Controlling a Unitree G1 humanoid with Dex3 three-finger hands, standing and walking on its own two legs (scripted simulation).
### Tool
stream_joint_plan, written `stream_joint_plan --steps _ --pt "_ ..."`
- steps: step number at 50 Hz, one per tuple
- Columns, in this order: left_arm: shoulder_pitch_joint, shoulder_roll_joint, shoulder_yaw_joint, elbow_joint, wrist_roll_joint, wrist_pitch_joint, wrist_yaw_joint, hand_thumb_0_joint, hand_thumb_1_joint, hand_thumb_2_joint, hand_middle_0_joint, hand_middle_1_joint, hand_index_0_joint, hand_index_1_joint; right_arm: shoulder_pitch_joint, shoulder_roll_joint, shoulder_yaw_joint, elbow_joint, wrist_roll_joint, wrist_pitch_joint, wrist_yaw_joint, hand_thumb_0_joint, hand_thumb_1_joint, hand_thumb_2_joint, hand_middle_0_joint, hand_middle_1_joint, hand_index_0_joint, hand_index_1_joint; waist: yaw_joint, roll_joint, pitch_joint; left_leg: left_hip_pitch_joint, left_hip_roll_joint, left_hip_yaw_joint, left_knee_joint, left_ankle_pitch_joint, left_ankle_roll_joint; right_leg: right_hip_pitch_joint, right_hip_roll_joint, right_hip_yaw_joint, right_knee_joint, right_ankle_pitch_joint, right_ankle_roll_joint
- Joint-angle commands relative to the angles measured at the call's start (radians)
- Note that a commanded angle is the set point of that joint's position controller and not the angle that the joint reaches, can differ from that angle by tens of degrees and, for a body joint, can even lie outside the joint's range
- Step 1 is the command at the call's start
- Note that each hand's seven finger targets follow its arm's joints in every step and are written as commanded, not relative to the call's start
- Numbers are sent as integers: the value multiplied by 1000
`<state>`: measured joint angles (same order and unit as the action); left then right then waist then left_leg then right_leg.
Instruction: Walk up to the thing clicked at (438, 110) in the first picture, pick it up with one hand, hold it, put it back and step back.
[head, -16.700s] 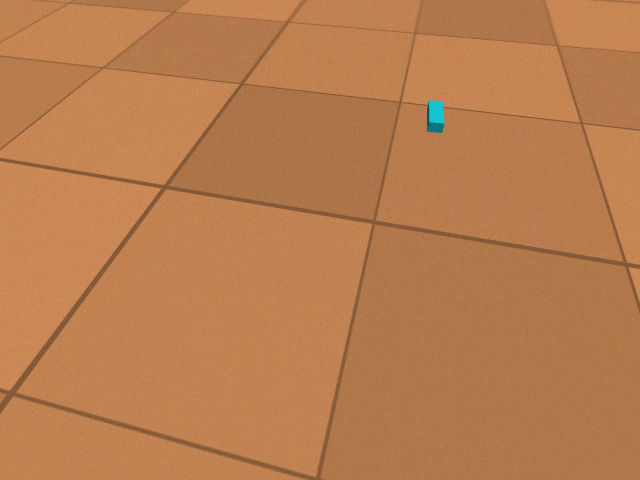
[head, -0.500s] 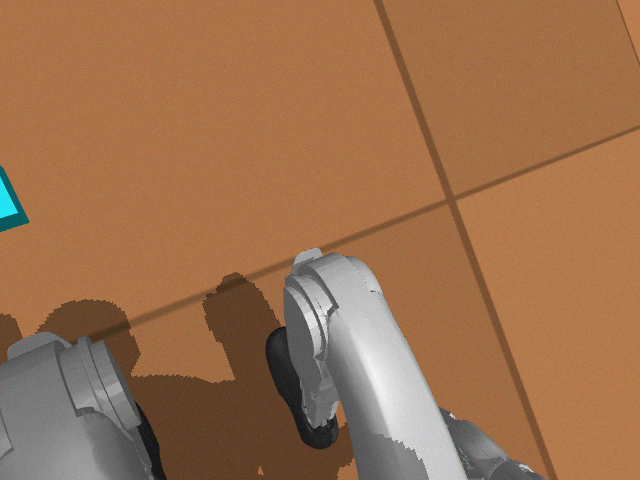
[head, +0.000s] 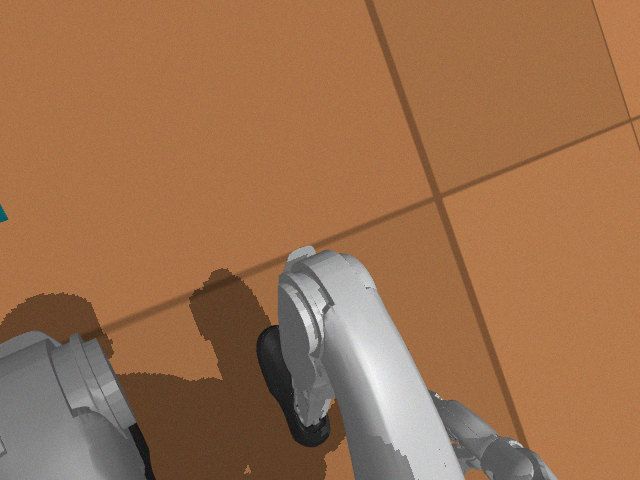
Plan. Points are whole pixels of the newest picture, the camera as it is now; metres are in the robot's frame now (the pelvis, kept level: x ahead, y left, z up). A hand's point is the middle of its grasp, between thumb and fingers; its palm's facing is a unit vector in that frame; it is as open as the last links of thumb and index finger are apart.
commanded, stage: rest palm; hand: left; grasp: from above
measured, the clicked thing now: out of the picture +0.45 +0.36 -0.27
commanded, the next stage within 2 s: close in 0.34 s
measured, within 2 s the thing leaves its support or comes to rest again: neither
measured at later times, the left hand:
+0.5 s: hand out of the picture +0.43 +0.33 -0.25, palm faces -0.41 -0.18 -0.90, open 14.0 cm
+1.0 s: hand out of the picture +0.43 +0.33 -0.25, palm faces -0.42 -0.17 -0.89, open 12.9 cm
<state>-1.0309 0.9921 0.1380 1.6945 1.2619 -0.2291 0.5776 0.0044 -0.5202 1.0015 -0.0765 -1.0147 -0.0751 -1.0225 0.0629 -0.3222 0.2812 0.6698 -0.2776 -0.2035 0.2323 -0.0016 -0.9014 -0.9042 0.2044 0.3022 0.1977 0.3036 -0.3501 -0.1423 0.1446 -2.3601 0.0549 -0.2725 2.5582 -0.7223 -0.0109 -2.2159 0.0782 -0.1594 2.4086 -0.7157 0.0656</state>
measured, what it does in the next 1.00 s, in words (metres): stands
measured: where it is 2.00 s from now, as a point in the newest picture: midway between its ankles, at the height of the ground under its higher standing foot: (225, 445)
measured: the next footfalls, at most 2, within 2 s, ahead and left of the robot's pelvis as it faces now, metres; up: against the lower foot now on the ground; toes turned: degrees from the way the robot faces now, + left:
none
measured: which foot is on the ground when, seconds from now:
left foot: down 0.00-1.00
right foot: down 0.00-1.00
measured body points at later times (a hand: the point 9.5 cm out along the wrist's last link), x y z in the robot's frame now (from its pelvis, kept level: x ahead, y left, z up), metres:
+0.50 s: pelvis +0.00 +0.00 +0.00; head +0.27 +0.14 +0.33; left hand +0.45 +0.34 -0.20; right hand +0.07 -0.25 -0.06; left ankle +0.06 +0.13 -0.27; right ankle +0.10 -0.12 -0.27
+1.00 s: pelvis -0.01 +0.00 +0.00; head +0.26 +0.13 +0.33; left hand +0.45 +0.34 -0.19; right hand +0.07 -0.25 -0.06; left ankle +0.06 +0.13 -0.27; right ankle +0.10 -0.12 -0.27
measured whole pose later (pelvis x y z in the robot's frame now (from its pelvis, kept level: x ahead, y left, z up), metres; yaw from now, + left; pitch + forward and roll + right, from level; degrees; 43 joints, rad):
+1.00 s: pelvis -0.01 +0.00 +0.00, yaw -1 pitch +26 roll -14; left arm -1.03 1.01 0.11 1.72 1.26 -0.23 0.61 0.00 -0.34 0.93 -0.18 -1.00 -0.19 -1.00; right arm 0.06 -0.34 0.32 0.65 -0.28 -0.21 0.24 0.00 -0.89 -0.90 0.20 0.30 0.20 0.30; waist -0.36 -0.16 0.17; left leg -2.36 0.06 -0.29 2.56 -0.71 -0.01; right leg -2.21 0.09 -0.17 2.40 -0.69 0.07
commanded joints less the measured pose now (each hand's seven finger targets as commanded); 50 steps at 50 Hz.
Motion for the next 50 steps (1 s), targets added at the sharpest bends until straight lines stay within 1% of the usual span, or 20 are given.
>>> stream_joint_plan --steps 1,6,8,11,13,16,19,21,22,23,24,25,29,31,35,36,37,40,41,50 --pt "-244 213 -16 -76 1 -10 38 0 -559 1021 -65 -1007 -46 -1025 189 -315 -90 11 5 8 -10 0 -899 -904 200 300 199 300 -45 530 -617 512 18 109 -243 252 14 299 32 -121 -198 316 -80" --pt "-234 220 -24 -64 9 -22 47 0 -528 991 -62 -1029 -59 -1031 177 -324 -82 0 4 -1 -8 0 -898 -903 200 300 199 300 -47 514 -608 497 16 108 -245 221 17 313 38 -121 -208 295 -78" --pt "-248 253 0 -84 1 -29 60 0 -541 1002 -63 -1027 -54 -1035 188 -332 -79 5 6 0 -11 0 -898 -904 200 300 199 300 -41 512 -634 502 16 105 -249 228 17 324 38 -125 -214 299 -77" --pt "-224 224 -27 -32 7 -26 69 0 -535 1015 -66 -1038 -55 -1047 166 -326 -72 3 -1 -6 -8 0 -899 -904 200 300 200 300 -47 492 -595 475 20 104 -237 204 19 304 40 -125 -208 285 -75" --pt "-263 249 -7 -79 4 -26 78 0 -528 999 -64 -1038 -59 -1041 182 -333 -71 2 1 -12 -5 0 -899 -904 200 300 200 300 -46 517 -613 501 19 96 -252 208 13 298 36 -133 -198 285 -77" --pt "-270 233 -31 -111 14 -18 86 0 -532 1004 -69 -1037 -60 -1045 174 -334 -70 0 -4 -20 -2 0 -901 -905 200 300 199 300 -45 571 -631 543 22 99 -248 246 6 303 39 -135 -193 318 -78" --pt "-245 235 -18 -62 4 1 90 0 -541 1008 -63 -1026 -50 -1038 170 -341 -73 8 1 -33 7 0 -900 -904 200 299 199 299 -51 545 -607 517 24 97 -240 242 8 299 40 -134 -189 321 -74" --pt "-237 280 19 -78 6 9 97 0 -531 1013 -67 -1041 -57 -1050 179 -341 -70 8 0 -29 6 0 -900 -905 200 299 199 299 -34 553 -637 521 24 98 -253 248 7 322 41 -128 -198 320 -79" --pt "-240 244 -14 -64 2 13 91 0 -531 1025 -70 -1050 -57 -1062 163 -335 -71 1 3 -33 7 0 -901 -905 200 300 199 300 -36 551 -614 502 24 105 -243 238 9 310 42 -125 -197 314 -79" --pt "-224 270 19 -61 -4 18 91 0 -508 1029 -88 -1034 -73 -1049 178 -342 -71 10 -4 -32 7 0 -894 -901 200 299 200 299 -33 553 -629 514 23 101 -255 242 8 317 42 -131 -203 311 -79" --pt "-234 273 14 -50 -4 22 87 0 -497 1034 -97 -1026 -80 -1042 173 -341 -68 11 1 -31 6 0 -893 -900 200 299 200 299 -41 542 -607 490 24 95 -251 221 9 303 38 -132 -197 295 -79" --pt "-253 236 -23 -59 -6 22 76 0 -503 1024 -98 -1020 -80 -1037 160 -337 -67 -1 0 -33 7 0 -894 -901 200 300 200 300 -49 539 -599 482 24 99 -244 214 12 298 40 -126 -197 293 -80" --pt "-260 249 -20 -63 -23 20 53 0 -495 977 -86 -1015 -80 -1020 175 -346 -66 -3 3 -38 7 0 -894 -900 200 299 200 299 -58 502 -603 484 21 98 -231 220 19 313 38 -128 -204 301 -73" --pt "-247 287 10 -70 -26 14 48 0 -482 969 -97 -1001 -89 -1007 196 -346 -65 8 8 -34 3 0 -892 -900 200 300 200 300 -49 525 -630 508 23 97 -242 257 13 346 38 -125 -208 324 -75" --pt "-224 235 -31 -34 -30 2 32 0 -452 960 -118 -1003 -112 -1008 192 -333 -54 -1 -1 -19 1 0 -894 -902 200 300 200 300 -67 486 -612 479 23 100 -227 250 21 365 44 -122 -218 336 -70" --pt "-267 260 -17 -110 -39 -9 33 0 -433 942 -115 -1008 -119 -1004 193 -345 -62 3 5 -16 -3 0 -891 -900 200 299 200 299 -48 526 -653 503 24 99 -240 264 17 369 44 -124 -222 341 -72" --pt "-257 267 -22 -110 -35 -14 33 0 -422 936 -119 -1009 -125 -1002 177 -334 -56 -7 8 -15 -4 0 -892 -900 200 300 200 300 -33 540 -652 505 25 100 -237 270 16 366 44 -121 -214 346 -76" --pt "-224 238 -34 -84 -31 -17 36 0 -378 937 -149 -1002 -155 -995 182 -333 -57 -2 5 -7 -3 0 -891 -900 200 299 200 299 -41 493 -629 479 26 101 -230 253 19 364 50 -121 -217 335 -72" --pt "-215 261 -7 -110 -30 -21 45 0 -369 943 -159 -1000 -163 -995 189 -336 -58 5 4 -4 -6 0 -890 -899 200 299 200 299 -26 524 -664 512 25 102 -241 280 14 388 50 -122 -217 350 -75" --pt "-247 248 -21 -75 -9 -1 74 0 -255 838 -204 -991 -237 -956 161 -339 -64 -13 6 -9 -10 0 -891 -900 200 299 200 299 -42 514 -583 466 25 95 -262 174 13 305 46 -125 -216 256 -83"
